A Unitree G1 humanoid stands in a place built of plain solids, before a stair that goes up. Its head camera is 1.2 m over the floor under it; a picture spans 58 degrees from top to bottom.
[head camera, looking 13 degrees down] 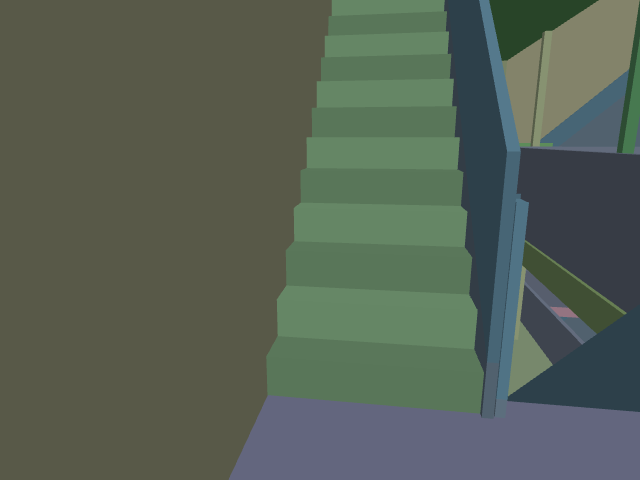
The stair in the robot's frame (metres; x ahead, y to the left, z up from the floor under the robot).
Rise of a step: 0.20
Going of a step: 0.22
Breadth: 0.99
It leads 9 degrees to the right of straight ahead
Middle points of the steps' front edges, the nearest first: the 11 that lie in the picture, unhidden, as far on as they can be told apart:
1.79 -0.23 0.21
2.01 -0.27 0.41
2.23 -0.30 0.61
2.45 -0.33 0.81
2.67 -0.36 1.02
2.88 -0.40 1.22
3.10 -0.43 1.42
3.32 -0.46 1.63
3.54 -0.49 1.83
3.75 -0.53 2.03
3.97 -0.56 2.23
